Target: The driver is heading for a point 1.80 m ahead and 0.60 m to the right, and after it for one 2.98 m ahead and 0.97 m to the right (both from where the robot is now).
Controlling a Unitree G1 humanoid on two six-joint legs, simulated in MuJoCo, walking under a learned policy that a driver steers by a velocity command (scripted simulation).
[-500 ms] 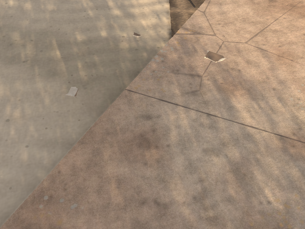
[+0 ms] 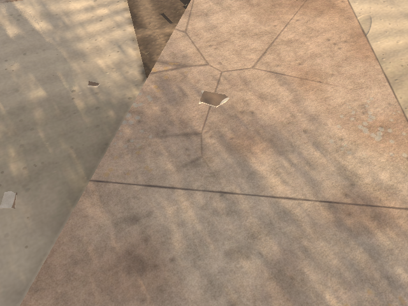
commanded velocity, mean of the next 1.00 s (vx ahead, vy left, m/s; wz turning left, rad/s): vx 0.08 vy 0.00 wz -0.54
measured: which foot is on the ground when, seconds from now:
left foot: up 0.00-0.46, down 0.48-0.94, up 0.96-1.00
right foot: down 0.00-0.48, up 0.50-0.94, down 0.96-1.00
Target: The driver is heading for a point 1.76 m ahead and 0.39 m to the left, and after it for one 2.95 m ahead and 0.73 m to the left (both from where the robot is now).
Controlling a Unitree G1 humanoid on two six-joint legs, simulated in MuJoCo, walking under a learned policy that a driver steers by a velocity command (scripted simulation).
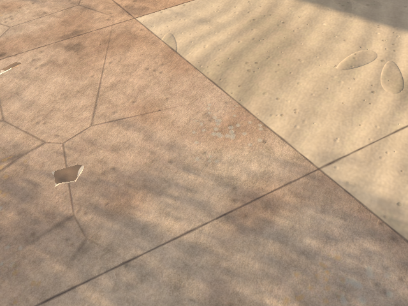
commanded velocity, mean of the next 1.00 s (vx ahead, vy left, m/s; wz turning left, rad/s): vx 0.42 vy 0.00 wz -0.07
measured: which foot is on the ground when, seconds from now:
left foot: up 0.00-0.46, down 0.48-1.00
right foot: down 0.00-0.50, up 0.52-0.98, down 1.00-1.00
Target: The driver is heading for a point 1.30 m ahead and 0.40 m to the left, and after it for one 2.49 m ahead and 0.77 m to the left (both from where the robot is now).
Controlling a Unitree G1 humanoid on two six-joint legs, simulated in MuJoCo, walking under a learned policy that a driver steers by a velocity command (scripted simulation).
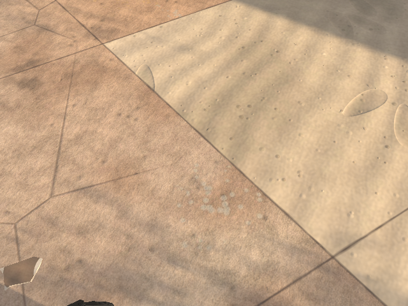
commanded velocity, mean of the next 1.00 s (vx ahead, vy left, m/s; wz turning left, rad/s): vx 0.48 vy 0.00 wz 0.02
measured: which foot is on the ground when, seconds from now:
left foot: down 0.00-0.00, up 0.02-0.54, down 0.56-1.00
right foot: down 0.00-0.56, up 0.58-1.00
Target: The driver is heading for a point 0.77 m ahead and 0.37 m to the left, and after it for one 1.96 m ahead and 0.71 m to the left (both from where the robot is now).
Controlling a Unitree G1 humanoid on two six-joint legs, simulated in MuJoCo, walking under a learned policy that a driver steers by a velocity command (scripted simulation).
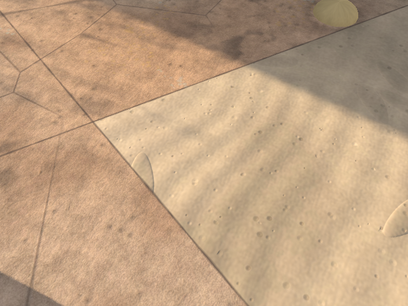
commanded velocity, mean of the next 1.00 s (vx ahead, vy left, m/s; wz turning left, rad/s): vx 0.06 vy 0.00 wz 0.51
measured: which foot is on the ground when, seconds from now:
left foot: down 0.00-0.08, up 0.10-0.50, down 0.52-1.00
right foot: up 0.00-0.04, down 0.06-0.52, up 0.54-1.00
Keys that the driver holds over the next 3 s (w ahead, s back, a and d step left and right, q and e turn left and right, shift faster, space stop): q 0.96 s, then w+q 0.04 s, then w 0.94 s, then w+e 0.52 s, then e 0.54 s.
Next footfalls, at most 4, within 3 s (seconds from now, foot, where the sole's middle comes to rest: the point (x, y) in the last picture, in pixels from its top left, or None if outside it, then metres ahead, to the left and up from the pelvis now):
0.06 right None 0.21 -0.09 -0.78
0.52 left None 0.08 0.10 -0.78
1.02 right None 0.15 -0.08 -0.78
1.46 left None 0.14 0.21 -0.78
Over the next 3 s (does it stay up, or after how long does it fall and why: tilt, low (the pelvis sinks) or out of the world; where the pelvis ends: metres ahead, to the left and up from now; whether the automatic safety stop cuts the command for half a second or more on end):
stays up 0.67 0.48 -0.02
